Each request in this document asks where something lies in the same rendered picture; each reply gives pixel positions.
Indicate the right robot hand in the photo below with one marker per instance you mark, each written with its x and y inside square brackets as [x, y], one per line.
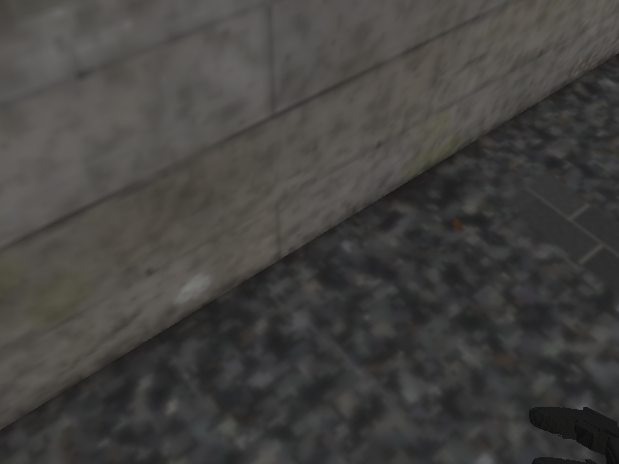
[588, 427]

